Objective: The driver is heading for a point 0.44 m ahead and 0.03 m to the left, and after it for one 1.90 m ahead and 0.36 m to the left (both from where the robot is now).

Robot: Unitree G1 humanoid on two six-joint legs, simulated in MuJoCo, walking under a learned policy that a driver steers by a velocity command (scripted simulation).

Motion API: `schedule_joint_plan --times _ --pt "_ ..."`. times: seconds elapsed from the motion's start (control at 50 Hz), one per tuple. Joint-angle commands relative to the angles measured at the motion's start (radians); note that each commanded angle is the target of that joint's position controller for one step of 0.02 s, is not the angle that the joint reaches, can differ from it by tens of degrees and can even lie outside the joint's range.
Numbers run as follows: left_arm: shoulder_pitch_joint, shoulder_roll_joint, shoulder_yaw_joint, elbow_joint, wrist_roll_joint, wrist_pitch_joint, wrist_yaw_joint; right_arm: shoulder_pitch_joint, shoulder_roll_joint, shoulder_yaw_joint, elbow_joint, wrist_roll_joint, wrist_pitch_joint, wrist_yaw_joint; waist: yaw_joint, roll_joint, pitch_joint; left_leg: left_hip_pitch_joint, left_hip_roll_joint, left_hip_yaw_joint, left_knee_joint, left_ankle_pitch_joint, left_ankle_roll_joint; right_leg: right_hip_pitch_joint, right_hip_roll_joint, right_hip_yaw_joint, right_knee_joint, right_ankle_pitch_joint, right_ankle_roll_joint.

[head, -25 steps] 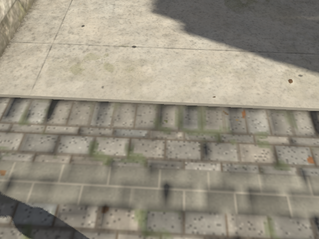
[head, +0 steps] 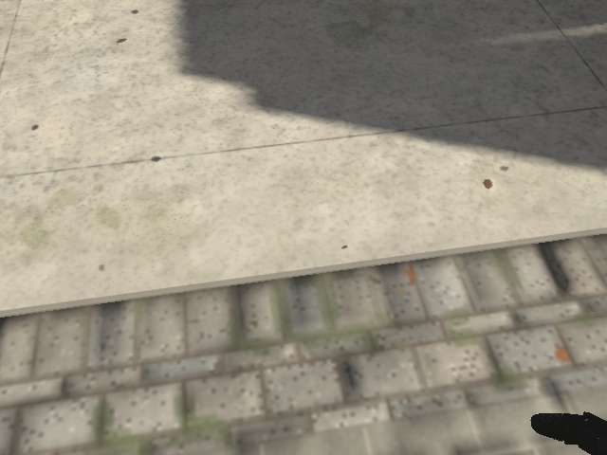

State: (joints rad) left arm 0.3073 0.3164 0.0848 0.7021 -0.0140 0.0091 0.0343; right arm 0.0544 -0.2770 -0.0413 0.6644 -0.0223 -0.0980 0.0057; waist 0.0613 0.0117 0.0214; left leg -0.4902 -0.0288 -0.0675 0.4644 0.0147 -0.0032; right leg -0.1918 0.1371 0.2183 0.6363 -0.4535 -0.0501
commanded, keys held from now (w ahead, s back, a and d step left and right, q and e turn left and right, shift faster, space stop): e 0.04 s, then no key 0.46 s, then w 0.04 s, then w+q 0.46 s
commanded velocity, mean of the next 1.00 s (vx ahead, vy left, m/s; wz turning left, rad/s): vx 0.18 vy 0.00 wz -0.01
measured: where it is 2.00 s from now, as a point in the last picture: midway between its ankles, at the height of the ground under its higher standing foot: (294, 384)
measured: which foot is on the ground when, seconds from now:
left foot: down 0.00-0.56, up 0.58-0.80, down 0.82-1.00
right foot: up 0.00-0.34, down 0.36-0.82, up 0.84-1.00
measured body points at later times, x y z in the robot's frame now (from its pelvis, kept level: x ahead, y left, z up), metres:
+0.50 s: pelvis +0.07 -0.01 +0.01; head +0.07 -0.02 +0.46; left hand +0.24 +0.22 -0.09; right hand +0.15 -0.28 -0.11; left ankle +0.13 +0.12 -0.72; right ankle +0.05 -0.12 -0.72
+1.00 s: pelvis +0.22 +0.05 +0.03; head +0.24 +0.08 +0.47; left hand +0.37 +0.33 -0.08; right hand +0.28 -0.22 -0.09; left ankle +0.19 +0.12 -0.72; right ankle +0.24 -0.12 -0.64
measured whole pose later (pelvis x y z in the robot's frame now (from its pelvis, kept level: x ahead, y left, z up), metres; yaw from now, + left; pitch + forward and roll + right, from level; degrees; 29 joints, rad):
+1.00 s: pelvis +0.22 +0.05 +0.03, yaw +5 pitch +2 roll -2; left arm 0.18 0.30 0.07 0.69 0.00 -0.10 0.00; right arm 0.37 -0.26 -0.04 0.81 0.01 -0.06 0.02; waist -0.04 -0.03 0.00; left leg -0.18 -0.05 -0.04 0.40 -0.25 0.08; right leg -0.54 -0.04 0.03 1.04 -0.26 0.00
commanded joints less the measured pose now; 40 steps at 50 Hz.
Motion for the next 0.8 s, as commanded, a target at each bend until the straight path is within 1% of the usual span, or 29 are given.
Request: schedule_joint_plan --times 0.02,0.04,0.06,0.08,0.1,0.12,0.16,0.2,0.24,0.28,0.32,0.34,0.36,0.38,0.4,0.42,0.44,0.48,0.5,0.54,0.58,0.6,0.62,0.66,0.68,0.72,0.76,0.78,0.8 --pt "0.165 0.016 -0.013 -0.106 0.002 -0.02 -0.008 0.201 -0.226 -0.064 -0.024 -0.032 0.005 -0.012 -0.012 0.33 -0.418 0.726 0.517 -0.567 -0.019 0.635 0.303 -0.365 0.02 -0.022 0.543 -0.311 0.062" --pt "0.194 0.125 0.009 -0.058 -0.006 -0.009 -0.011 0.145 -0.17 -0.058 -0.05 0.001 0.022 -0.013 -0.021 0.211 -0.392 0.653 0.501 -0.593 -0.047 0.333 0.312 -0.415 -0.074 -0.017 0.661 -0.227 0.095" --pt "0.072 0.17 0.024 -0.063 -0.011 0.01 -0.008 0.116 -0.107 -0.04 -0.067 0.005 0.035 -0.02 -0.066 0.126 -0.275 0.556 0.411 -0.429 -0.065 0.169 0.261 -0.446 -0.099 -0.061 0.696 -0.148 0.118" --pt "0.013 0.157 0.025 -0.07 -0.009 0.029 0.002 0.086 -0.089 -0.029 -0.066 -0.001 0.051 -0.021 -0.066 0.066 -0.214 0.452 0.348 -0.34 -0.091 0.043 0.226 -0.441 -0.118 -0.086 0.681 -0.093 0.126" --pt "-0.018 0.143 0.024 -0.084 -0.003 0.043 0.008 0.054 -0.088 -0.024 -0.062 0.001 0.061 -0.021 -0.058 0.076 -0.144 0.347 0.31 -0.284 -0.122 -0.013 0.22 -0.424 -0.134 -0.092 0.647 -0.065 0.13" --pt "-0.019 0.11 0.016 -0.088 -0.003 0.05 0.007 0.037 -0.103 -0.026 -0.054 -0.006 0.066 -0.022 -0.043 0.1 -0.103 0.249 0.267 -0.211 -0.156 -0.022 0.211 -0.362 -0.136 -0.117 0.598 -0.041 0.129" --pt "0.0 0.053 -0.001 -0.085 0.004 0.046 0.007 0.031 -0.104 -0.028 -0.039 -0.008 0.067 -0.021 -0.033 0.125 -0.105 0.21 0.232 -0.127 -0.172 0.045 0.22 -0.285 -0.13 -0.158 0.463 -0.025 0.127" --pt "-0.013 0.033 -0.012 -0.083 0.015 0.036 0.004 0.03 -0.109 -0.031 -0.026 0.0 0.067 -0.02 -0.039 0.126 -0.143 0.231 0.246 -0.101 -0.158 0.125 0.239 -0.222 -0.145 -0.169 0.328 -0.007 0.12" --pt "-0.04 0.033 -0.018 -0.084 0.015 0.032 -0.003 0.035 -0.123 -0.035 -0.014 0.01 0.073 -0.018 -0.056 0.138 -0.168 0.251 0.263 -0.101 -0.155 0.108 0.251 -0.166 -0.156 -0.179 0.207 0.046 0.109" --pt "-0.052 0.047 -0.016 -0.082 0.013 0.033 -0.01 0.048 -0.135 -0.036 0.0 0.018 0.082 -0.015 -0.065 0.144 -0.161 0.251 0.268 -0.11 -0.154 -0.004 0.249 -0.117 -0.152 -0.194 0.101 0.094 0.095" --pt "-0.031 0.038 -0.015 -0.065 0.018 0.032 -0.02 0.036 -0.127 -0.03 0.01 0.028 0.09 -0.011 -0.037 0.132 -0.134 0.198 0.245 -0.093 -0.132 -0.144 0.213 -0.013 -0.133 -0.226 -0.089 0.218 0.063" --pt "-0.032 0.042 -0.014 -0.063 0.025 0.031 -0.022 0.062 -0.107 -0.022 0.027 0.031 0.09 -0.009 -0.033 0.12 -0.118 0.156 0.222 -0.081 -0.118 -0.214 0.17 0.046 -0.131 -0.219 -0.173 0.254 0.038" --pt "-0.04 0.072 -0.013 -0.078 0.039 0.03 -0.02 0.096 -0.078 -0.011 0.041 0.025 0.084 -0.005 -0.042 0.064 -0.113 0.101 0.187 -0.055 -0.076 -0.295 0.098 0.104 -0.204 -0.124 -0.227 0.31 0.0" --pt "-0.079 0.152 0.0 -0.094 0.047 0.033 -0.013 0.136 -0.039 -0.001 0.034 0.0 0.076 0.003 -0.107 -0.134 -0.101 0.058 0.079 0.065 0.035 -0.392 0.019 0.073 -0.343 0.037 -0.257 0.327 -0.072" --pt "-0.123 0.083 -0.018 -0.091 0.05 0.025 -0.02 0.102 -0.038 0.001 0.035 -0.006 0.074 -0.001 -0.097 -0.205 -0.08 0.184 0.055 0.079 0.037 -0.357 -0.016 -0.114 -0.371 0.068 -0.322 0.169 -0.121" --pt "-0.168 0.037 -0.032 -0.099 0.053 0.013 -0.025 0.078 -0.057 -0.003 0.04 -0.008 0.075 -0.003 -0.1 -0.179 -0.04 0.238 0.058 0.066 0.021 -0.272 -0.025 -0.156 -0.311 0.023 -0.33 0.054 -0.084" --pt "-0.162 0.027 -0.034 -0.085 0.055 0.002 -0.028 0.073 -0.057 -0.004 0.052 -0.01 0.077 -0.004 -0.094 -0.172 -0.032 0.264 0.06 0.067 0.008 -0.216 -0.029 -0.16 -0.271 -0.015 -0.317 0.021 -0.042" --pt "-0.14 0.037 -0.033 -0.072 0.048 -0.013 -0.029 0.099 -0.083 -0.011 0.074 -0.007 0.081 -0.009 -0.091 -0.153 -0.01 0.282 0.076 0.052 -0.008 -0.177 -0.022 -0.167 -0.245 -0.042 -0.3 0.056 -0.008" --pt "-0.118 0.035 -0.036 -0.066 0.043 -0.016 -0.028 0.102 -0.09 -0.013 0.083 -0.001 0.08 -0.008 -0.085 -0.114 -0.001 0.277 0.079 0.05 -0.013 -0.183 -0.012 -0.159 -0.233 -0.056 -0.288 0.082 0.001" --pt "-0.07 0.057 -0.028 -0.05 0.033 -0.012 -0.021 0.104 -0.074 -0.01 0.103 0.009 0.077 -0.009 -0.064 -0.092 -0.009 0.238 0.04 0.096 0.029 -0.306 -0.005 -0.125 -0.223 -0.053 -0.292 -0.074 -0.018" --pt "-0.03 0.115 -0.007 -0.049 0.025 -0.007 -0.014 0.087 -0.071 -0.013 0.103 0.029 0.069 -0.006 -0.029 -0.155 0.041 0.081 -0.001 0.14 0.155 -0.415 0.011 -0.076 -0.305 0.056 -0.374 -0.274 -0.081" --pt "-0.009 0.132 0.001 -0.042 0.02 -0.011 -0.009 0.064 -0.073 -0.015 0.091 0.039 0.062 -0.002 -0.014 -0.177 0.075 0.004 0.012 0.129 0.221 -0.425 0.028 -0.048 -0.368 0.131 -0.413 -0.314 -0.121" --pt "0.009 0.136 0.005 -0.034 0.015 -0.02 -0.005 0.044 -0.077 -0.017 0.079 0.045 0.054 0.003 -0.005 -0.186 0.097 -0.063 0.047 0.096 0.287 -0.437 0.048 -0.022 -0.422 0.185 -0.433 -0.3 -0.152" --pt "0.031 0.113 0.007 -0.018 0.012 -0.045 -0.001 0.028 -0.084 -0.022 0.067 0.057 0.041 0.016 0.006 -0.176 0.106 -0.209 0.103 0.035 0.392 -0.508 0.081 0.097 -0.486 0.213 -0.443 -0.169 -0.186" --pt "0.022 0.102 0.007 -0.015 0.006 -0.053 -0.002 0.028 -0.081 -0.021 0.066 0.06 0.037 0.022 0.003 -0.149 0.099 -0.231 0.122 0.024 0.377 -0.511 0.089 0.141 -0.489 0.18 -0.439 -0.091 -0.181" --pt "-0.032 0.108 0.014 -0.02 0.001 -0.059 -0.009 0.043 -0.071 -0.015 0.076 0.057 0.033 0.035 -0.015 -0.109 0.06 -0.128 0.124 0.06 0.292 -0.437 0.089 0.134 -0.446 0.052 -0.429 0.074 -0.147" --pt "-0.105 0.127 0.023 -0.029 -0.006 -0.053 -0.019 0.128 -0.068 -0.017 0.111 0.052 0.037 0.043 -0.071 -0.1 0.014 0.112 0.074 0.139 0.178 -0.279 0.079 0.018 -0.375 -0.096 -0.386 0.148 -0.104" --pt "-0.114 0.12 0.023 -0.029 -0.008 -0.051 -0.022 0.197 -0.076 -0.024 0.141 0.047 0.041 0.043 -0.101 -0.087 -0.009 0.244 0.027 0.182 0.144 -0.223 0.072 -0.05 -0.341 -0.155 -0.321 0.145 -0.083" --pt "-0.108 0.1 0.017 -0.03 -0.001 -0.052 -0.022 0.289 -0.105 -0.042 0.172 0.045 0.048 0.038 -0.137 -0.062 -0.043 0.373 -0.017 0.197 0.136 -0.237 0.079 -0.109 -0.305 -0.207 -0.204 0.206 -0.056"
Velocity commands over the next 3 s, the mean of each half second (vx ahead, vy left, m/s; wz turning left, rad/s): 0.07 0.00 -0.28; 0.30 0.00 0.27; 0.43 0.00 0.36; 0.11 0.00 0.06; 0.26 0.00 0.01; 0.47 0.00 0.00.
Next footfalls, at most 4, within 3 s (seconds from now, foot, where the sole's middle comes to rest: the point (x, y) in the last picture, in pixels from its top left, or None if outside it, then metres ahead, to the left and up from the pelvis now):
0.36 right None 0.09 -0.13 -0.76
0.82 left None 0.23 0.12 -0.76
1.30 right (347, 381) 0.62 -0.02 -0.76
1.72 left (235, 356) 0.67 0.24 -0.76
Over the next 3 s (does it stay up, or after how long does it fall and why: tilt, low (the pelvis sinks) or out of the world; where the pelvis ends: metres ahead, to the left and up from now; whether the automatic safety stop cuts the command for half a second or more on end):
stays up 0.91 0.23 0.03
